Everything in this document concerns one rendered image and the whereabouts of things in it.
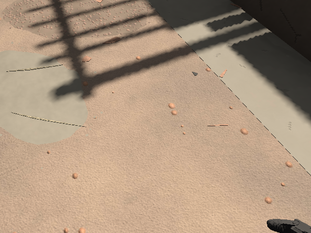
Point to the right robot hand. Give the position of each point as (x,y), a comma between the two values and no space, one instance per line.
(288,226)

